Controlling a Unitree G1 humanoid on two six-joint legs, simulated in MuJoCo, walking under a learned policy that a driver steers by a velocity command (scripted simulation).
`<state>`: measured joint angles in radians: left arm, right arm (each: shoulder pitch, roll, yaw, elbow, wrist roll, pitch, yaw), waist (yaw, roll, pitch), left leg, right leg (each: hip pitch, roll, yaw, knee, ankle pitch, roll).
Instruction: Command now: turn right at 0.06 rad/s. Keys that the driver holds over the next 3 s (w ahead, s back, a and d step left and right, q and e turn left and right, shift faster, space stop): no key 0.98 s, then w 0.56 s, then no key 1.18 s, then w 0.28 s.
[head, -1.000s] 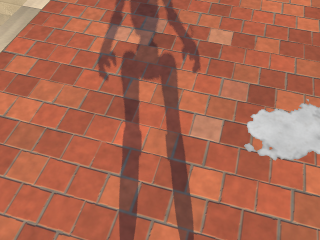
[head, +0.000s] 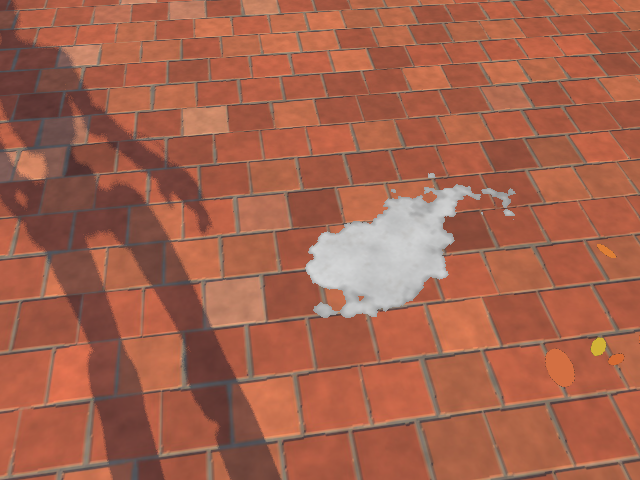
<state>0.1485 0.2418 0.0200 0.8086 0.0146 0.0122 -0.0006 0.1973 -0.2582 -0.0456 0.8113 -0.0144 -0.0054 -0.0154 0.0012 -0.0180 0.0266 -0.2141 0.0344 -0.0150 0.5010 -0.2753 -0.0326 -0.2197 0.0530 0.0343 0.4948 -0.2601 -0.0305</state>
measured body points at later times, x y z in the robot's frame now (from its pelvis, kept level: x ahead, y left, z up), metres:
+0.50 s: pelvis +0.00 +0.02 +0.00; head +0.01 +0.02 +0.45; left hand +0.08 +0.28 -0.14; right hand +0.09 -0.25 -0.13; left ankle +0.00 +0.14 -0.74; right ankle +0.00 -0.10 -0.74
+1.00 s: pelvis +0.00 +0.02 +0.00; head +0.01 +0.02 +0.45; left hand +0.04 +0.27 -0.15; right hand +0.04 -0.23 -0.15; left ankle +0.00 +0.14 -0.74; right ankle +0.00 -0.10 -0.74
